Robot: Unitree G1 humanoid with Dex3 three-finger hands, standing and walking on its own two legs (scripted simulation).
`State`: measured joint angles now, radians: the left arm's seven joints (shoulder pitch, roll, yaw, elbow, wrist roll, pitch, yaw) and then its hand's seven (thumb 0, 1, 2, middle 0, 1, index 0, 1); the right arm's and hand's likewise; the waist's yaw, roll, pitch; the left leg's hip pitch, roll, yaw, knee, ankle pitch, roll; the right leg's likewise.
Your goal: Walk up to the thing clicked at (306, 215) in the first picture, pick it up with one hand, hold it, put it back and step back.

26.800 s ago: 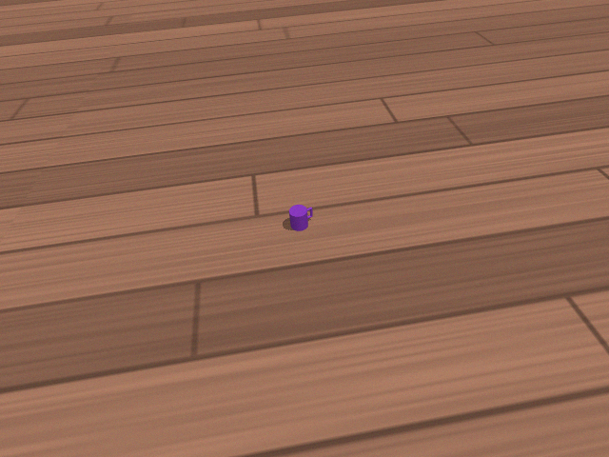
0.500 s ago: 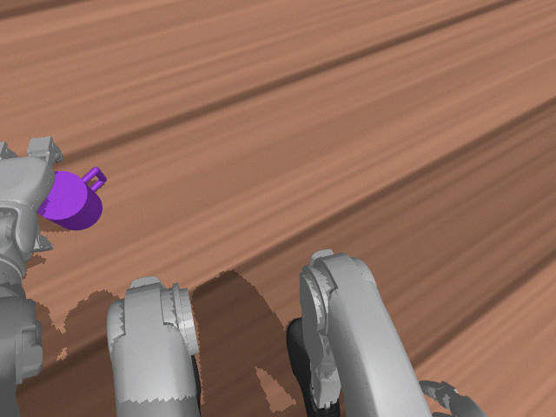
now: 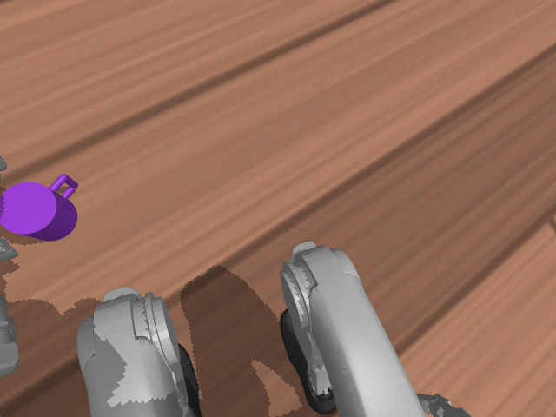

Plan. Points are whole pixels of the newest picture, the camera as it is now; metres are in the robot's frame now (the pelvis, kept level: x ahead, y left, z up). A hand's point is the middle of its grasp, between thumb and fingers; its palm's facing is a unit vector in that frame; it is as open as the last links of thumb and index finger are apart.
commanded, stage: approach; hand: left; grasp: from above
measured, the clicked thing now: (47, 205) +0.49 +0.32 -0.29
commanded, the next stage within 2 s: rest palm in 0.30 s
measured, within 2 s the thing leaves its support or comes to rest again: neither
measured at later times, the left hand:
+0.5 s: hand out of the picture +0.49 +0.34 -0.13, palm faces -0.36 -0.06 -0.93, open 14.1 cm
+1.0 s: hand (19, 209) +0.47 +0.33 -0.23, palm faces -0.39 -0.10 -0.92, open 14.1 cm
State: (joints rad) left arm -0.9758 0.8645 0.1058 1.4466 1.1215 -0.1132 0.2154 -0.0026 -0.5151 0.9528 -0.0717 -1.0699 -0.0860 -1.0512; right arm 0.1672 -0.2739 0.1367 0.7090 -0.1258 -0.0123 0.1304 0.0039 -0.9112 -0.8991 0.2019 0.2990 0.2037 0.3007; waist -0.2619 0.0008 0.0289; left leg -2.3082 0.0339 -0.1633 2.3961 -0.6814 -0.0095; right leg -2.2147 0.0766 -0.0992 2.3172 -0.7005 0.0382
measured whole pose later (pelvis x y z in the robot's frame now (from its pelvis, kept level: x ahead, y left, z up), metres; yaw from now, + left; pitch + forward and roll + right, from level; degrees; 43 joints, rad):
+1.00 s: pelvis +0.00 +0.01 -0.03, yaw -3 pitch +30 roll -12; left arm -1.01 0.96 0.14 1.55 1.32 -0.27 0.50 0.00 -0.51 0.98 -0.08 -1.01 -0.08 -1.00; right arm 0.12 -0.30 0.19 0.70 -0.21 -0.06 0.14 0.00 -0.90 -0.90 0.20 0.30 0.20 0.30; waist -0.31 -0.11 0.07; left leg -2.38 0.02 -0.22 2.50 -0.67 -0.01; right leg -2.25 0.08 -0.15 2.39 -0.69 0.04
